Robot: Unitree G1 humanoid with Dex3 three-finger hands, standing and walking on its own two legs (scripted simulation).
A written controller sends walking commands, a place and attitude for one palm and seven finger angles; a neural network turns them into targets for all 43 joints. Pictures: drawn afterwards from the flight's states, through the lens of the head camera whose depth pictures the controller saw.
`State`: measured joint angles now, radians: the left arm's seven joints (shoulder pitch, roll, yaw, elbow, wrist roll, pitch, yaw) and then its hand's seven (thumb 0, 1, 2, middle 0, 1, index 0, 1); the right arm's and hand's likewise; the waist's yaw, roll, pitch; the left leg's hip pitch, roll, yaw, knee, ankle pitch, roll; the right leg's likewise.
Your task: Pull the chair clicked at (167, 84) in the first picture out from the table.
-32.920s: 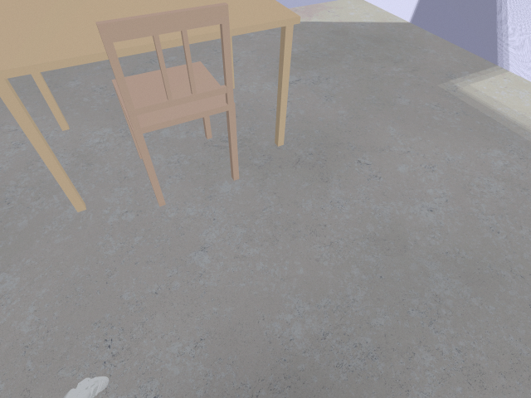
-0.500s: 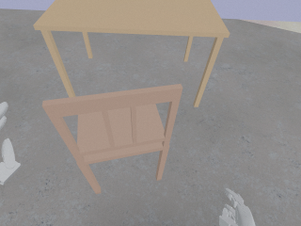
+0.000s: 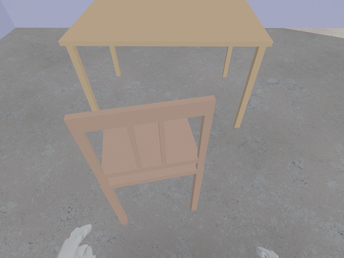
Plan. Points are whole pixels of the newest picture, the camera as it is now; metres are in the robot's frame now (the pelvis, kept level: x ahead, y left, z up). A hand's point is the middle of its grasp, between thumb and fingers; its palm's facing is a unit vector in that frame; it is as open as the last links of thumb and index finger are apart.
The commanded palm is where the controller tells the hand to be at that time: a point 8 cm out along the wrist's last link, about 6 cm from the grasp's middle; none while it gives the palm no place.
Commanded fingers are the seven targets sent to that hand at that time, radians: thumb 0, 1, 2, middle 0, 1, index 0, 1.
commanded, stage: let the arm hang, fingers relaxed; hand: left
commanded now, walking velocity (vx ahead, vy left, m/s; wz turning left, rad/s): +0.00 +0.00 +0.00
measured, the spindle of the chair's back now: (134, 147) +0.48 +0.16 -0.09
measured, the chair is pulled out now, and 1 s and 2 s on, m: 0.59 0.59 0.59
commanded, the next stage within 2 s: look to check the result in 0.90 s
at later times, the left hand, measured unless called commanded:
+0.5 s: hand out of the picture -0.05 +0.16 -0.16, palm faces +0.05 -0.97 -0.24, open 7.3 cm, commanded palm none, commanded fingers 0.00 0.90 0.90 -0.20 -0.30 -0.20 -0.30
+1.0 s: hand out of the picture -0.02 +0.12 -0.17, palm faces +0.07 -0.98 -0.17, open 7.3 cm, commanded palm none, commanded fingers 0.00 0.90 0.90 -0.20 -0.30 -0.20 -0.30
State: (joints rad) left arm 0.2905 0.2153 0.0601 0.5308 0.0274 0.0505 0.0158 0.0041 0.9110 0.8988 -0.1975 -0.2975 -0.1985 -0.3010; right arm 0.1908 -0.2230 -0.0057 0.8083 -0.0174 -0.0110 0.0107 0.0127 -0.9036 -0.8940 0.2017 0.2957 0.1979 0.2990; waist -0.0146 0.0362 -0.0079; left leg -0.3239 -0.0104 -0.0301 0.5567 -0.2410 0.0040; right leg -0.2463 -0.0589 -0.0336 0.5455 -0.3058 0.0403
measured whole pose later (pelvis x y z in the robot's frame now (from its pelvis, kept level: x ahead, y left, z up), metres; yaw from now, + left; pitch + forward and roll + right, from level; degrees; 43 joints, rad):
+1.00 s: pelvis -0.01 -0.04 +0.00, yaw +1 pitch -2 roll -1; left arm 0.32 0.12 0.00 1.05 0.00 0.01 0.03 0.00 0.92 0.90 -0.20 -0.30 -0.20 -0.30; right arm 0.35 -0.12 -0.02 1.07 -0.01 0.00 -0.04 0.01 -0.91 -0.89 0.20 0.30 0.20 0.30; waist 0.00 0.02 0.06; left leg -0.27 0.04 -0.08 0.50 -0.21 -0.04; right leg -0.18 -0.01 -0.08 0.49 -0.28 -0.02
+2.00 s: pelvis +0.00 -0.03 +0.00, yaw +2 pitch -2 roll -1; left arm 0.32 0.12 0.00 1.05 0.00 0.01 0.03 0.00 0.91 0.90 -0.20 -0.30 -0.20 -0.30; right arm 0.33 -0.11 -0.01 1.07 -0.01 0.00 -0.04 0.01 -0.91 -0.89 0.20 0.30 0.20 0.30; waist 0.00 0.01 0.06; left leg -0.26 0.02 -0.09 0.50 -0.21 -0.04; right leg -0.17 -0.02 -0.09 0.48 -0.29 -0.01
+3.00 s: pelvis +0.01 -0.04 +0.00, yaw +2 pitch -2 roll -1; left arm 0.32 0.12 0.01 1.04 0.00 0.01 0.03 0.00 0.91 0.90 -0.20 -0.30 -0.20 -0.30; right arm 0.33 -0.12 -0.01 1.08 -0.01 0.00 -0.04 0.01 -0.91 -0.89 0.20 0.30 0.20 0.30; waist 0.00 0.01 0.06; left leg -0.25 0.03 -0.09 0.50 -0.22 -0.04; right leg -0.15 -0.01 -0.09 0.48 -0.30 -0.01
